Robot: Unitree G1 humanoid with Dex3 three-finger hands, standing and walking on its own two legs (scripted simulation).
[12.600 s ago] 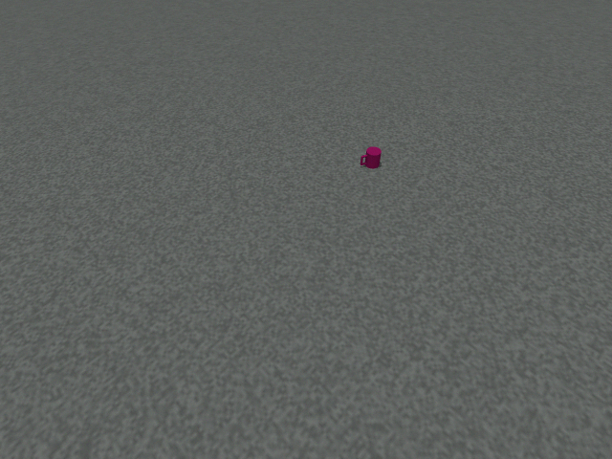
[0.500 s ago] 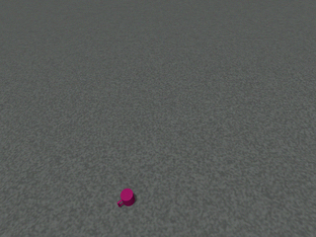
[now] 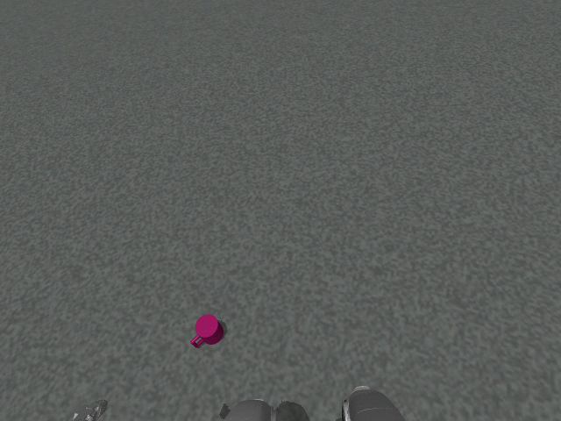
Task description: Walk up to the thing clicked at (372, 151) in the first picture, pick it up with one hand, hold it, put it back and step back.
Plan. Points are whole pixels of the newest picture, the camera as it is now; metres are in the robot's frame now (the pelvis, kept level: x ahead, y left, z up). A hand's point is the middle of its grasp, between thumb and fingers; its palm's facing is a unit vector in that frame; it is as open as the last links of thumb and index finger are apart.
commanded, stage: walk up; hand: left
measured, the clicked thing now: (206, 333) +0.48 +0.32 -0.70
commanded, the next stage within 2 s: none
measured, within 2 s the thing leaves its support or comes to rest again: neither
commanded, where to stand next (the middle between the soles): +0.11 +0.06 m, yaw +1 degrees
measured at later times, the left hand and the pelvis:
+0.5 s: hand out of the picture -0.01 +0.39 -0.14, palm faces +0.12 -0.92 -0.38, open 7.4 cm; pelvis -0.04 +0.08 +0.02, yaw +6 degrees
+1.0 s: hand out of the picture +0.13 +0.29 -0.11, palm faces +0.00 -0.92 -0.40, open 7.4 cm; pelvis +0.10 +0.02 +0.02, yaw +1 degrees
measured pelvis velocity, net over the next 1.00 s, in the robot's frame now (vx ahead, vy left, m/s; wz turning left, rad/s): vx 0.10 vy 0.02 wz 0.01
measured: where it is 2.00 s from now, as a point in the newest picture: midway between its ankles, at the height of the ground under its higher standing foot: outside the picture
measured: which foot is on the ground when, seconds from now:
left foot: up 0.00-0.26, down 0.28-0.78, up 0.80-1.00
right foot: down 0.00-0.30, up 0.32-0.74, down 0.76-1.00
